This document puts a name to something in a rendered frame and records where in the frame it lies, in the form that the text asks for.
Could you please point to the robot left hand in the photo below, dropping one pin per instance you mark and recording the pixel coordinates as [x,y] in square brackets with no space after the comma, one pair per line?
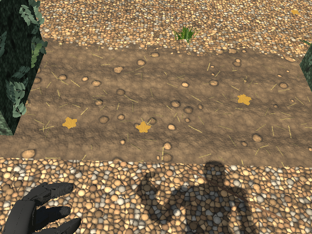
[24,217]

